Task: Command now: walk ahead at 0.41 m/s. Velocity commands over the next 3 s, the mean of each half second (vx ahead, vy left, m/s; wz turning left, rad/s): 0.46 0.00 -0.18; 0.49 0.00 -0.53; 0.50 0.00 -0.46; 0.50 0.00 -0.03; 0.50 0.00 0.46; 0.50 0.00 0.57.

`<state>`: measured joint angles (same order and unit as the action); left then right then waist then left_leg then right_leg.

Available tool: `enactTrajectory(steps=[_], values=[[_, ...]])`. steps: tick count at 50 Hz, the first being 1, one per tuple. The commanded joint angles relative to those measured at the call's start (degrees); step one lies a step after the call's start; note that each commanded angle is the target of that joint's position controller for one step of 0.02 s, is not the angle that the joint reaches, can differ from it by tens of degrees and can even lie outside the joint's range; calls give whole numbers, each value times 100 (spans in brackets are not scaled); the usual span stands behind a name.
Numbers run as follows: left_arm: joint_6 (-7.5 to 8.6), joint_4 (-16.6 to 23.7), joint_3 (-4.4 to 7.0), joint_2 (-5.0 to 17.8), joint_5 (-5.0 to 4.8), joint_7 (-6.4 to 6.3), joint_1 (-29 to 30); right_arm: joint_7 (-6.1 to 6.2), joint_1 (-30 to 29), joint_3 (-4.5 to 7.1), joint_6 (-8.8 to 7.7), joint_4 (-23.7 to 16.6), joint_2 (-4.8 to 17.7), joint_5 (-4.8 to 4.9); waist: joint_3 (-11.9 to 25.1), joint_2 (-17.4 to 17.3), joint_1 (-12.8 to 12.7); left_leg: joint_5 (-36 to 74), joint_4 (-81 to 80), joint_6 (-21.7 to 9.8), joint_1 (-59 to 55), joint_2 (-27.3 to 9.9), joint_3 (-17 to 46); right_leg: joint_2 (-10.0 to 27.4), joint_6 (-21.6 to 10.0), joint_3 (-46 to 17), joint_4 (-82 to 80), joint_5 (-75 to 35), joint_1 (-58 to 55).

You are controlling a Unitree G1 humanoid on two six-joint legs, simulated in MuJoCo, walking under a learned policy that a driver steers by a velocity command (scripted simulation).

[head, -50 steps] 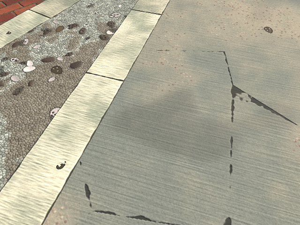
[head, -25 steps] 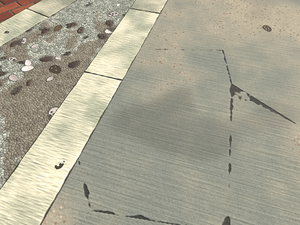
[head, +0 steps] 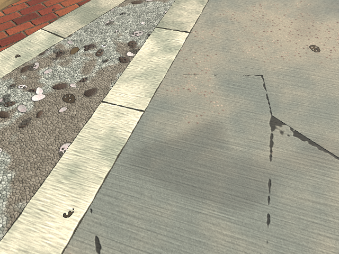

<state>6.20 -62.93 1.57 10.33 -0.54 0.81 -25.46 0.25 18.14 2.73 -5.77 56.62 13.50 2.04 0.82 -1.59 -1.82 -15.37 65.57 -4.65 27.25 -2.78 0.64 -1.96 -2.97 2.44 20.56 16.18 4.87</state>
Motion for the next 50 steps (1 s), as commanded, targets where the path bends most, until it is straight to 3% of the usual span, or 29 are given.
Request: enactTrajectory(steps=[1,5,10,12,13,14,15,16,17,18,19,20,21,23,25,27,31,36,38,40,42,43,44,45,46,47,48,49,50], values=[[-46,106,-1,468,45,-54,-498,-93,-306,113,-43,-341,252,-41,-693,626,-7,569,-281,90,1636,-416,-1,1318,-632,-1240,-1292,-1512,-676],[-121,255,30,812,89,-191,-500,-121,-1548,-17,-10,-849,10,-66,-947,508,-165,1188,-1886,349,1643,-321,-191,1311,-741,-900,-1520,-1783,-281],[-119,255,108,959,-41,-229,-755,-240,-2375,-54,-48,-1200,199,-15,-1133,616,-221,1651,-3098,232,1044,-81,-260,1514,-732,-742,-1587,-1832,-346],[-153,289,149,1011,-59,-239,-654,-281,-2314,-4,-103,-1277,361,-17,-1015,635,3,1474,-3389,100,783,7,-166,1646,-638,-792,-1258,-2487,-718],[-174,341,181,1097,-40,-238,-541,-281,-2075,60,-130,-1255,510,-22,-784,728,196,1321,-3443,29,350,143,-210,1659,-575,-784,-897,-3367,-848],[-209,392,210,1173,-2,-230,-428,-256,-1573,157,-144,-1148,702,-17,-373,861,495,1178,-3404,-59,-409,336,-321,1597,-500,-727,-260,-4440,-858],[-248,462,185,1117,45,-210,-295,-204,-555,306,-135,-858,962,11,253,862,1006,1158,-3430,-190,-1748,451,-376,1311,-339,-556,902,-4850,-492],[-244,654,94,930,122,-178,-201,-120,538,431,-106,-658,1398,-66,1130,470,1398,755,-3309,-516,-3645,-571,724,977,-136,-421,2662,-3376,815],[-139,692,-152,-143,34,-136,-1110,-154,928,486,-81,-522,1805,-227,2262,-1292,823,-605,-4201,-1357,-5348,-2150,3615,-123,182,-445,4797,1018,2703],[-15,623,-28,398,-187,-127,-901,-177,747,341,-108,-548,1245,-218,2142,-1201,931,-1045,-4996,-1265,-4960,-2126,4471,16,109,-1203,5676,1509,3173],[24,844,90,774,-308,-147,-303,-171,135,242,-136,-611,894,-171,1091,-892,788,-825,-5016,-935,-4110,-1997,3428,311,37,-1050,5894,1116,3624],[24,932,118,835,-276,-201,73,-175,-385,177,-158,-695,691,-161,593,-314,612,-166,-5114,-749,-3156,-1824,2522,640,0,-918,5698,548,3424],[-14,953,175,786,-184,-245,244,-199,-677,155,-187,-671,559,-210,292,-104,440,417,-5281,-615,-2358,-1605,1854,831,-16,-885,5404,209,3091],[-208,894,230,536,-176,-235,-25,-211,-833,121,-211,-542,344,-285,98,-348,114,766,-5590,-506,-1666,-1274,912,1036,-90,-912,5035,-21,2517],[-364,1023,265,449,-173,-236,108,-182,-816,149,-254,-444,411,-248,-183,-328,21,986,-5842,-595,-1393,-1240,425,1100,-104,-853,4842,-120,2657],[-434,1249,316,545,-121,-240,504,-115,-751,197,-264,-388,579,-263,-372,-213,15,1085,-5996,-659,-1431,-1285,140,1137,-56,-921,4541,-556,3126],[-363,1541,336,581,-87,-107,1207,30,-509,248,-190,-343,788,-295,-508,-58,154,1425,-6037,-581,-1871,-1211,-474,1044,53,-851,3326,-1649,3610],[-302,2004,231,467,-64,122,2337,112,23,295,-46,-282,992,-208,-754,95,586,1715,-5870,-482,-2633,-1323,-1027,929,2,-208,2098,-1948,3766],[-305,2206,218,485,-82,201,2600,103,182,324,45,-253,1058,-156,-806,57,650,2012,-5631,-433,-3079,-1428,-1145,857,-82,-34,1840,-1591,3854],[-315,2364,261,601,-97,265,2605,101,110,361,126,-298,1172,-116,-679,-91,513,3258,-5163,-324,-3334,-1481,-1316,632,-243,231,1671,-1060,3508],[-343,2352,411,893,-114,280,2008,126,-76,407,209,-396,1344,-87,-150,-367,74,5322,-4025,-185,-3378,-1444,-1481,165,-484,572,1700,-518,2467],[-344,2180,568,1168,-135,256,1200,132,-221,403,252,-452,1376,-58,291,-347,-407,5666,-2914,-45,-3078,-1285,-1598,-122,-678,654,1374,-723,1332],[-381,1928,800,1632,-124,142,212,141,-238,362,230,-547,1305,-96,820,-29,-857,4542,-1314,231,-1911,-1063,-1601,-6,-945,67,1114,-894,-420],[-390,1875,921,2316,-137,51,108,68,175,105,98,-853,389,-319,1153,1548,-270,-832,829,584,677,-39,-1357,1544,-1799,-2930,774,-382,-2273],[-284,2085,804,2108,-29,86,-37,-15,-84,75,-195,-1039,583,-101,2163,1186,-378,-1928,1799,562,1519,481,210,2260,-2400,-5260,-299,282,-2916],[-212,2027,680,1662,25,116,81,-67,-768,163,-342,-1228,893,112,1479,763,-547,-1395,1747,385,2127,164,493,2079,-1999,-4491,-468,-108,-2653],[-166,2066,613,1427,-23,111,423,-58,-872,134,-406,-1251,856,86,917,475,-329,-872,1263,262,2057,-101,469,1821,-1761,-3598,-399,-606,-1850],[-152,2185,549,1227,-35,111,924,-11,-832,165,-398,-1158,867,-55,585,116,-39,-550,749,277,1630,-320,462,1566,-1559,-2971,-421,-1168,-956],[-142,2298,481,1054,7,95,1225,-1,-705,232,-320,-1121,963,-125,450,156,175,-369,392,310,1171,-464,495,1388,-1464,-2566,-528,-1660,-335]])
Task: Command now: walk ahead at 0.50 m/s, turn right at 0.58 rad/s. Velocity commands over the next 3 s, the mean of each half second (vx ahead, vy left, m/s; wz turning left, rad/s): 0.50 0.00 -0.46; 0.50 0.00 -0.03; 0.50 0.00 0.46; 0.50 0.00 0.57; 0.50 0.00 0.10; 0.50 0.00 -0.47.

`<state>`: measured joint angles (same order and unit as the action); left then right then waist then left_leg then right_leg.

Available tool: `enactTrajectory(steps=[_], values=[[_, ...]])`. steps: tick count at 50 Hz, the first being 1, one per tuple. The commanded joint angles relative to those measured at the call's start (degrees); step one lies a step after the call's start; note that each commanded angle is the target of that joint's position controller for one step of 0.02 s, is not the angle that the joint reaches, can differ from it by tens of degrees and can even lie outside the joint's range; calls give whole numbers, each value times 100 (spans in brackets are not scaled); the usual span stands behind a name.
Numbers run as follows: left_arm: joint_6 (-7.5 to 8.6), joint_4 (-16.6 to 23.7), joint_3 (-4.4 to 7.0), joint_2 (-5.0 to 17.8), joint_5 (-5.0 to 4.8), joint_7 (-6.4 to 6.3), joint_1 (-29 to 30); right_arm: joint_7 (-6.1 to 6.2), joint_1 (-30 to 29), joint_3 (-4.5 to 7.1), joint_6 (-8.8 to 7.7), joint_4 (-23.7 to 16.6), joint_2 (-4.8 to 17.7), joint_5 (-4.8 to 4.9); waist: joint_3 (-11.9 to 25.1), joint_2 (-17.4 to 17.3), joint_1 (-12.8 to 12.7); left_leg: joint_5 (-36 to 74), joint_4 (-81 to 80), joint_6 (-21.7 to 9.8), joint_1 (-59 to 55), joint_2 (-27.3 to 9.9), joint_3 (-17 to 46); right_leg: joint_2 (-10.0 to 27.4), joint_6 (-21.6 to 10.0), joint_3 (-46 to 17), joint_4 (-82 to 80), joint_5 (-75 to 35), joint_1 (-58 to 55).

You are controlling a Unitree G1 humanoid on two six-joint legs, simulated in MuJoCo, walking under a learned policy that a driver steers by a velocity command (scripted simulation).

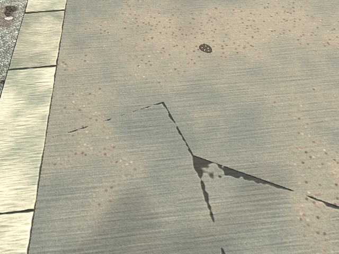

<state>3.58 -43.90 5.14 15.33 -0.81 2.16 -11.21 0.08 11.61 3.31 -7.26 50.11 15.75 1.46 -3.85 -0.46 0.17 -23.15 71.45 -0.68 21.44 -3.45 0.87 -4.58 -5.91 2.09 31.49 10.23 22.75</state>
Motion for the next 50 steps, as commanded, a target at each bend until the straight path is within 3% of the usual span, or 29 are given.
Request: enactTrajectory(steps=[1,4,9,12,15,17,18,19,20,21,22,23,24,26,28,31,35,38,40,42,43,44,45,46,47,48,49,50], values=[[121,451,107,545,58,-57,-110,1,27,200,-76,-480,741,-94,852,69,93,509,-415,-29,1471,-433,467,1563,-1155,-2391,-1753,-1245,-1755],[151,417,163,803,-6,-164,-334,24,-211,161,88,-641,495,-226,627,40,122,946,-1269,261,1395,-354,286,1392,-1187,-1933,-1928,-1796,-1178],[74,362,186,893,-44,-293,-747,-19,-1314,58,68,-990,292,-183,346,445,-281,2690,-3500,363,1134,90,166,953,-758,-1545,-1839,-990,-878],[44,283,193,909,-68,-291,-994,-85,-1677,67,20,-1176,384,-104,324,586,-431,2894,-4027,306,876,255,212,1078,-649,-1843,-1625,-657,-1026],[7,212,157,799,-54,-333,-1111,-175,-1614,114,-72,-1203,563,-111,370,689,-396,2546,-4345,127,810,231,273,1365,-577,-2190,-1197,-627,-1639],[-36,199,148,792,-24,-347,-1045,-189,-1234,164,-131,-1126,653,-124,429,858,-177,2133,-4511,-77,361,292,113,1413,-476,-2290,-842,-1182,-1844],[-45,233,104,684,-4,-336,-987,-165,-728,243,-158,-987,790,-166,698,835,73,2121,-4668,-250,-370,343,19,1153,-349,-2150,-292,-1858,-1828],[-33,336,4,471,62,-311,-899,-135,75,315,-176,-886,1029,-249,1398,553,452,2244,-4437,-605,-1702,-295,592,857,-152,-1844,975,-1638,-1298],[25,357,-94,161,-57,-307,-1691,-125,962,469,-122,-680,1536,-319,2322,-934,373,1444,-4594,-1556,-3940,-1511,2829,70,331,-1166,3069,15,681],[77,300,-114,342,-140,-312,-1859,-201,1221,421,-79,-497,1247,-144,2320,-1658,406,83,-5387,-1798,-4256,-1970,4465,-24,409,-1278,4030,2307,1814],[84,341,-12,795,-184,-300,-1277,-198,918,299,-51,-566,830,-49,1420,-941,494,-595,-5503,-1528,-3592,-1806,3937,273,377,-1423,4461,1961,2307],[81,461,-19,826,-115,-300,-754,-182,535,229,8,-659,669,-90,909,-427,430,-306,-5568,-1325,-2813,-1581,3145,534,357,-1159,4397,1503,2266],[97,556,-22,762,-9,-286,-435,-180,255,172,51,-671,548,-139,494,-223,291,274,-5747,-1276,-2060,-1335,2586,726,352,-991,4004,1173,2133],[78,544,-20,590,23,-259,-515,-172,78,107,40,-662,426,-204,401,-437,30,1106,-5999,-1184,-1383,-992,1932,1023,359,-856,3412,804,1589],[57,540,-71,395,25,-252,-548,-162,201,132,7,-573,542,-156,440,-510,-6,1752,-6172,-1280,-1239,-910,1507,1084,429,-679,3015,625,1497],[86,716,-144,275,68,-254,-48,-106,391,190,26,-463,785,-102,386,-350,104,2448,-6326,-1303,-1319,-884,1031,1144,546,-545,2003,-121,1636],[143,862,-204,164,18,-172,664,-71,730,183,119,-323,885,-26,270,-368,374,2583,-6295,-1076,-1371,-667,469,937,581,-300,634,-1208,1229],[168,1026,-204,206,-39,-89,1141,-71,1067,174,197,-175,932,0,138,-393,536,2502,-6161,-1040,-1713,-855,525,816,536,-234,165,-1254,1174],[194,1133,-187,281,-52,-29,1322,-59,1145,183,262,-107,984,10,76,-443,509,2677,-5977,-975,-2067,-1036,610,755,412,-228,-68,-905,1197],[221,1121,-126,439,-40,2,1107,-31,1074,212,327,-84,1095,17,207,-525,275,3413,-5593,-860,-2296,-1118,600,630,245,-150,-303,-551,738],[234,999,-42,577,-6,-17,636,-19,998,204,353,-90,1103,38,477,-490,-36,4234,-5012,-754,-2189,-965,479,484,120,-36,-548,-605,-83],[234,766,101,862,38,-70,-222,-14,981,145,357,-124,974,10,1056,-372,-441,4455,-3988,-594,-1721,-668,285,572,-63,-122,-536,-765,-1454],[208,612,228,1349,141,-154,-1349,-13,909,-6,322,-336,610,-159,2008,387,-854,2687,-2090,-352,-423,-266,31,1849,-477,-1468,-310,-1037,-3271],[162,527,253,1579,149,-121,-1452,-38,1623,-163,211,-374,60,-65,2634,1841,-465,-975,-420,-112,1596,545,154,2971,-1210,-3824,-910,62,-4675],[156,550,119,1010,112,-122,-1435,-50,1237,4,161,-295,738,72,2192,1073,-707,-957,176,-148,2142,272,718,2792,-990,-3804,-1197,711,-4245],[169,550,40,829,77,-132,-1083,-61,778,77,143,-450,917,142,1428,845,-628,-401,178,-179,2351,61,635,2605,-768,-2923,-1334,465,-3521],[184,561,-13,697,89,-117,-690,-41,582,75,169,-467,832,97,1055,502,-425,69,-46,-131,2125,-166,524,2349,-652,-2324,-1530,41,-2788],[211,556,-48,546,102,-93,-399,-30,521,103,225,-469,772,24,745,503,-258,387,-307,-83,1949,-301,514,2150,-602,-1866,-1765,-207,-2238]])
Over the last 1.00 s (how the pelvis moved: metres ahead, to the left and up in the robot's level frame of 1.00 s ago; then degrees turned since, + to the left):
0.53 -0.05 -0.02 -24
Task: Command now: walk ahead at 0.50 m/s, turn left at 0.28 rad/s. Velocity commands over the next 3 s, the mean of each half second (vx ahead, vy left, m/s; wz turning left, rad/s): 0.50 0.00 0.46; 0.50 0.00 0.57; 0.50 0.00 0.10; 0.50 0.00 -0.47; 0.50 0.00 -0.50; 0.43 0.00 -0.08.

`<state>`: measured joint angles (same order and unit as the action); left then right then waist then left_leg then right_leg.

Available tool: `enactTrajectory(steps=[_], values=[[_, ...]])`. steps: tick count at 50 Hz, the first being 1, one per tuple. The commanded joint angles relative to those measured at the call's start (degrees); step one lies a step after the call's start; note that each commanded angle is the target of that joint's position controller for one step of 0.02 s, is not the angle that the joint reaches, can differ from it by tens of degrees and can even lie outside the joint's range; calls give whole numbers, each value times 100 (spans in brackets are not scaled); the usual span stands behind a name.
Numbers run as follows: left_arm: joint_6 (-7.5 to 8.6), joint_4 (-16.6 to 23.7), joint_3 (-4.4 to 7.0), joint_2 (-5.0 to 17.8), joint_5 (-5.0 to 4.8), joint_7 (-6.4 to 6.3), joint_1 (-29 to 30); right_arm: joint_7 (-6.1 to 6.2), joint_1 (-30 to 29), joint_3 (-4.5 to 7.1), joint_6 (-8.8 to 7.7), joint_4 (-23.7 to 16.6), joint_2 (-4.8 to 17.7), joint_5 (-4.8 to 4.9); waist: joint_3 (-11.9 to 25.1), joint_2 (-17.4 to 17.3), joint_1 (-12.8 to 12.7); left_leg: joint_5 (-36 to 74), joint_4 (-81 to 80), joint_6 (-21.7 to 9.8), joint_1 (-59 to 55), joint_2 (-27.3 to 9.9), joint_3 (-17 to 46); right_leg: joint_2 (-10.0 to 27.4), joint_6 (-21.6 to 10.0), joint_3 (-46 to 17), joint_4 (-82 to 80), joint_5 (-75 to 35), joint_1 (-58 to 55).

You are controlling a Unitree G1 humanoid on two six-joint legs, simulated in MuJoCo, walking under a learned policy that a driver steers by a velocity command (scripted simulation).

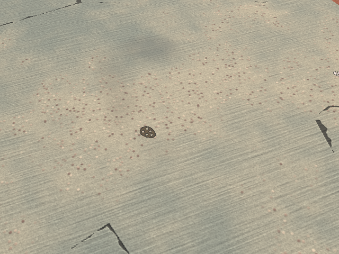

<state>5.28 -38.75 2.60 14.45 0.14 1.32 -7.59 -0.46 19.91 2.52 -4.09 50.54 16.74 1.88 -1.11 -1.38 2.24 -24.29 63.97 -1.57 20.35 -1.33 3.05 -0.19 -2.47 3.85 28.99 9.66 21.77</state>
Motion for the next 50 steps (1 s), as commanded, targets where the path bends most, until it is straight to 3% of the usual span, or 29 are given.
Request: enactTrajectory(steps=[1,3,6,11,16,17,19,20,21,22,23,24,25,26,27,28,29,31,33,36,39,43,45,46,47,48,49,50], values=[[90,10,196,569,42,-1,-593,22,-167,192,-8,-477,572,-14,368,731,-287,737,331,44,1724,-631,324,1586,-897,-1681,-1734,-312,-1737],[179,-100,224,555,51,-5,-469,24,-67,176,125,-449,349,9,223,674,-136,988,240,124,1557,-649,305,1515,-926,-1175,-2022,-735,-1351],[220,-291,284,674,93,-72,-546,37,-392,192,199,-602,280,-30,7,480,-134,1623,-223,219,1975,-648,441,1511,-920,-582,-2165,-1280,-1378],[146,-487,337,873,52,-176,-718,-122,-1212,123,142,-880,126,-74,-234,374,-405,2849,-1805,159,1919,-546,31,1387,-718,275,-2236,-1421,-1633],[-47,-741,418,1073,-74,-216,-1145,-288,-1995,80,137,-1348,105,-65,-473,338,-663,2331,-2589,-100,2191,-435,-393,1695,-619,580,-1867,-1882,-2586],[-93,-761,433,1120,-98,-224,-1136,-320,-2023,96,141,-1424,141,-60,-443,386,-617,2069,-2667,-185,2106,-358,-505,1737,-566,647,-1675,-2322,-2735],[-175,-731,474,1295,-126,-264,-1013,-345,-1753,192,167,-1484,319,-54,-105,611,-357,1480,-2683,-408,1419,14,-862,1728,-428,810,-932,-4236,-2884],[-228,-711,488,1367,-138,-287,-943,-335,-1256,293,182,-1403,491,-40,211,692,-54,1250,-2705,-551,743,266,-1012,1666,-350,889,-180,-5046,-2831],[-261,-683,469,1367,-169,-306,-838,-282,-384,465,187,-1198,780,-29,667,597,445,1568,-3099,-758,-536,523,-1036,1458,-174,1034,987,-5027,-2392],[-216,-585,384,1178,-69,-326,-915,-154,499,674,247,-1000,1292,-36,1190,33,797,1733,-3276,-1081,-2304,-25,41,1208,109,1037,2724,-3298,-997],[-44,-274,117,281,117,-239,-1439,-115,271,727,205,-1056,1867,-24,1584,-1379,11,1040,-3799,-2128,-4037,-1446,3327,-39,467,420,4679,2253,1591],[202,-188,149,716,-101,-147,-877,-145,503,599,125,-1213,1453,-77,2296,-748,460,511,-4588,-2338,-4397,-1806,4535,-125,370,-900,5262,2516,2231],[307,-22,210,943,-297,-100,-361,-158,326,511,58,-1155,1112,-109,1499,-478,509,876,-4680,-2032,-3933,-1644,3665,155,238,-948,5117,1974,2682],[358,-26,182,891,-222,-126,-289,-154,-27,455,26,-1195,926,-64,973,-65,255,1385,-4652,-1806,-3066,-1372,2908,416,160,-912,4595,1460,2499],[352,-94,220,921,-60,-172,-285,-140,-439,398,28,-1283,739,-77,648,94,6,1986,-4695,-1648,-2239,-1150,2374,586,190,-884,4099,1184,2099],[285,-122,267,988,6,-174,-400,-117,-674,340,27,-1403,594,-145,545,29,-198,2486,-4822,-1599,-1700,-999,2059,697,222,-919,3847,995,1677],[207,-110,281,964,29,-167,-475,-100,-748,339,24,-1456,604,-168,507,-21,-302,2733,-4940,-1612,-1386,-929,1947,707,286,-899,3644,901,1452],[91,-73,244,792,74,-176,-452,-43,-680,371,-3,-1431,723,-133,400,-1,-354,3229,-5053,-1639,-948,-812,1600,668,460,-762,3157,679,1335],[46,64,189,656,95,-189,-57,38,-517,412,4,-1374,869,-110,239,-42,-256,3281,-5099,-1525,-700,-627,1307,560,603,-674,2411,37,1385],[76,213,109,500,65,-135,599,107,-286,419,63,-1297,888,-64,155,-254,16,2727,-4981,-1205,-532,-311,1056,276,633,-629,1027,-1135,1036],[134,356,112,570,-32,-53,1068,126,10,429,111,-1189,921,-37,117,-368,215,2223,-4822,-1093,-672,-410,1364,64,597,-665,334,-1491,752],[242,402,224,844,-66,21,1003,164,80,427,180,-1153,868,-34,142,-563,81,2076,-4193,-965,-1325,-661,2067,-7,356,-838,-143,-752,512],[301,217,344,1014,-37,-20,214,158,-100,377,198,-1234,708,-50,464,-639,-367,2547,-3505,-744,-1228,-396,2031,14,85,-713,-493,-699,-636],[323,142,429,1269,71,-67,-566,130,-184,261,172,-1351,408,-110,1168,-303,-743,2248,-2205,-533,-668,-95,1671,753,-271,-1337,-315,-587,-2031],[260,-15,560,1765,173,-91,-1317,139,528,146,123,-1487,51,-4,2070,1245,-619,239,-213,-74,1311,734,839,2104,-1192,-3635,-533,367,-4207],[216,-114,494,1427,9,-37,-1427,148,693,158,95,-1444,407,44,2024,1788,-606,-962,768,18,2301,486,794,2502,-1398,-5036,-1049,1739,-4314],[180,-63,372,993,-38,-45,-1174,140,254,265,112,-1385,807,42,1170,1103,-724,-479,1122,56,2588,223,837,2238,-1157,-4328,-1213,2139,-3594],[124,-44,306,834,5,-50,-920,139,-150,264,133,-1445,808,-30,668,671,-683,-59,1098,75,2480,41,597,1962,-962,-3522,-1261,1651,-2866]])
Over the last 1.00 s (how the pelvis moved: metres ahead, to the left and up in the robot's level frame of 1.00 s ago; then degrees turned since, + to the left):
0.54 -0.07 0.01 -12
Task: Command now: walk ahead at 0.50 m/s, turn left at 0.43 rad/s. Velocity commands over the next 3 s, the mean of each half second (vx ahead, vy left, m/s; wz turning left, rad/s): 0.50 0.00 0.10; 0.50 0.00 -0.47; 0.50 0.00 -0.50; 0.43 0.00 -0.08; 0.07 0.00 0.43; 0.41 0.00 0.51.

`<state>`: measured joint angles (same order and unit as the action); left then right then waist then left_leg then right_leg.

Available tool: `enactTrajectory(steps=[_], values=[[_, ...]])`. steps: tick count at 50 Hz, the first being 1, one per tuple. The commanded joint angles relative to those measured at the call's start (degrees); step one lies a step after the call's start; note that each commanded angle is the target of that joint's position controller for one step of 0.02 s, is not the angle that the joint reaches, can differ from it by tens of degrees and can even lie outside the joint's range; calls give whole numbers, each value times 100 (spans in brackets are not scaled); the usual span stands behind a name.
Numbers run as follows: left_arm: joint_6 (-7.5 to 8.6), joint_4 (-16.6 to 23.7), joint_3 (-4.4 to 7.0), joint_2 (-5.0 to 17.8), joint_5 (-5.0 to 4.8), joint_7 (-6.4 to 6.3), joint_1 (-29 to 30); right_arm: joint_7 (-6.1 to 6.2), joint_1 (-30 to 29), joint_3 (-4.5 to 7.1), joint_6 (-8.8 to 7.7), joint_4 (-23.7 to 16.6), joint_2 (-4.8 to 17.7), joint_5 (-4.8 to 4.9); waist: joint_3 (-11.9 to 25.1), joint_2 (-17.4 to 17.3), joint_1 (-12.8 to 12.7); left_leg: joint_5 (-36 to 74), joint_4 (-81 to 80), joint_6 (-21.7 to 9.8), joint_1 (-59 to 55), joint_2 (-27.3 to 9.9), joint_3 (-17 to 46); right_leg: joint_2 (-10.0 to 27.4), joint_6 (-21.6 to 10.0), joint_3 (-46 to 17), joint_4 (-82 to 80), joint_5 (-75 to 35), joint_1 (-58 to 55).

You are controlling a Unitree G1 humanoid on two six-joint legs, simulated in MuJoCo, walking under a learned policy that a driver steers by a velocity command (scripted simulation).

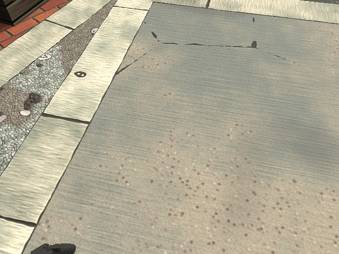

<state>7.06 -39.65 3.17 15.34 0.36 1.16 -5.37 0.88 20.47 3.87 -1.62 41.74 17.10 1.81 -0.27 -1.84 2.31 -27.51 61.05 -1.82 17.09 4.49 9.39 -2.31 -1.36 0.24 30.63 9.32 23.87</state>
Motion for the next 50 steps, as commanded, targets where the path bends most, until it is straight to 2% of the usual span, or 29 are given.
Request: enactTrajectory(steps=[1,3,5,8,11,14,16,17,18,19,20,21,22,23,25,27,29,33,36,39,41,43,44,45,46,47,48,49,50], values=[[-85,0,197,631,13,-24,-936,-14,-486,127,-125,-650,686,-93,168,570,-585,528,1091,102,2690,-665,-99,1924,-1038,-2608,-1574,1064,-2392],[-68,-67,139,515,50,-21,-777,-70,-473,111,-116,-659,479,-63,-29,761,-342,788,588,77,2210,-873,-174,1597,-983,-1906,-1845,336,-1699],[-27,-179,164,608,-16,-11,-825,-96,-490,52,-101,-664,279,-71,-22,788,-273,891,90,112,2106,-926,-340,1554,-1108,-1513,-2036,-191,-1540],[-33,-313,228,874,-74,-26,-898,-132,-930,-49,-155,-779,137,-149,-32,619,-343,1614,-950,171,2082,-1052,-548,1549,-1183,-1045,-2197,-827,-1567],[-102,-439,244,1020,-133,-36,-1058,-202,-1466,-110,-231,-857,69,-116,-90,605,-540,2429,-2035,185,1671,-941,-782,1380,-1025,-557,-2196,-1007,-1524],[-178,-624,253,1126,-191,-28,-1418,-258,-1930,-96,-259,-995,151,-61,-166,640,-704,2604,-2607,145,1488,-810,-890,1518,-940,-529,-2083,-988,-1815],[-247,-729,254,1168,-234,-32,-1563,-289,-2104,-63,-295,-1101,234,-52,-255,677,-669,2321,-2920,36,1336,-730,-882,1657,-873,-708,-1890,-1107,-1998],[-286,-763,262,1217,-241,-43,-1562,-296,-1995,-26,-317,-1091,310,-54,-225,706,-546,2197,-3096,-26,1086,-667,-902,1698,-819,-772,-1724,-1278,-2060],[-318,-770,261,1259,-250,-60,-1476,-286,-1635,41,-337,-995,419,-72,-66,695,-272,2244,-3361,-117,474,-551,-996,1622,-718,-701,-1342,-1784,-1999],[-325,-775,215,1153,-235,-69,-1488,-241,-949,176,-337,-778,658,-117,362,588,66,2282,-3485,-249,-617,-466,-1050,1352,-570,-494,-530,-2371,-1770],[-293,-653,85,850,-132,-69,-1401,-167,26,311,-323,-616,1023,-213,1123,272,524,2369,-3286,-552,-2176,-1231,-326,1035,-323,-239,933,-1583,-875],[-199,-474,-125,193,-76,-65,-1952,-114,494,423,-258,-557,1592,-302,1948,-1241,369,1772,-3606,-1350,-4046,-2803,2033,207,94,101,3098,1456,1242],[-138,-562,-21,634,-208,-68,-1832,-129,636,317,-245,-507,1137,-264,2118,-1078,536,950,-4136,-1505,-3828,-2896,2936,245,97,-631,4007,2405,1843],[-129,-447,97,976,-320,-59,-1445,-137,306,212,-261,-481,869,-208,1239,-787,468,873,-4260,-1281,-3186,-2708,2123,503,51,-671,4273,2017,2232],[-205,-384,115,879,-222,-81,-1078,-174,-404,81,-304,-466,452,-193,431,-519,129,1347,-4643,-1041,-1891,-2226,945,863,77,-518,3864,1192,1986],[-368,-450,123,668,-208,-88,-1266,-195,-766,67,-407,-409,310,-242,156,-591,-190,1903,-5056,-943,-1086,-2015,246,1018,140,-571,3597,747,1394],[-476,-417,103,481,-203,-90,-1225,-176,-850,115,-497,-299,372,-257,9,-381,-305,2536,-5275,-981,-859,-2021,-255,1018,215,-598,3438,427,1394],[-499,-227,82,370,-164,-27,-737,-85,-744,189,-510,-77,536,-278,-167,-157,-244,3061,-5380,-890,-1024,-1918,-1109,980,251,-602,2355,-663,1628],[-469,-24,18,266,-144,94,-115,-31,-581,239,-464,44,708,-233,-350,-58,-13,3067,-5427,-780,-1125,-1903,-1580,898,161,-255,1407,-1273,1443],[-476,225,2,287,-152,188,372,-13,-316,296,-369,211,846,-149,-517,-12,150,3148,-5297,-704,-1653,-2065,-1786,852,-2,-61,872,-1087,1558],[-484,375,24,362,-150,243,535,-9,-236,333,-281,294,932,-86,-536,-54,144,3650,-5011,-615,-2059,-2163,-1905,756,-158,113,670,-650,1573],[-506,446,110,520,-144,268,352,19,-300,377,-194,299,1103,-48,-259,-237,-64,5475,-4308,-485,-2280,-2164,-2073,421,-378,453,624,-50,1013],[-523,378,204,674,-154,258,-82,38,-350,393,-140,287,1175,-29,45,-320,-333,6384,-3600,-408,-2277,-2105,-2163,172,-515,628,614,208,400],[-532,171,367,932,-173,213,-929,55,-443,372,-95,262,1157,-2,484,-240,-822,6600,-2459,-240,-1924,-1901,-2331,-114,-712,711,265,-34,-792],[-589,-68,583,1405,-180,100,-1890,84,-356,291,-127,186,982,-96,1012,185,-1220,5215,-794,39,-632,-1672,-2342,200,-1000,-91,129,-235,-2571],[-570,-38,673,2073,-232,41,-1737,11,162,18,-273,-146,99,-331,1372,1790,-492,-246,1285,447,2028,-488,-1931,1700,-2046,-3351,-379,607,-4362],[-470,172,535,1690,-174,75,-1907,-65,-322,26,-508,-199,455,-130,2214,1112,-881,-746,1955,364,2649,-295,-494,2150,-2328,-4881,-1263,1303,-4758],[-390,106,438,1338,-128,95,-1752,-113,-904,103,-621,-374,745,89,1438,789,-978,-208,1881,228,3128,-570,-404,2015,-2009,-4082,-1408,916,-4328],[-348,124,391,1180,-159,87,-1451,-89,-1005,69,-686,-387,681,34,921,456,-750,295,1403,135,2998,-819,-431,1757,-1807,-3357,-1368,419,-3521]])
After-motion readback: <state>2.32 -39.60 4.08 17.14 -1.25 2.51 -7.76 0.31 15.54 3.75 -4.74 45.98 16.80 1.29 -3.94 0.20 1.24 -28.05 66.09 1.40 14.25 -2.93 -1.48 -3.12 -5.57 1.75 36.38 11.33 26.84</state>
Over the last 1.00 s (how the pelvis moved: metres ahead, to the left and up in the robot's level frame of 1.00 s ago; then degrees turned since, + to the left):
0.54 0.13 -0.01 34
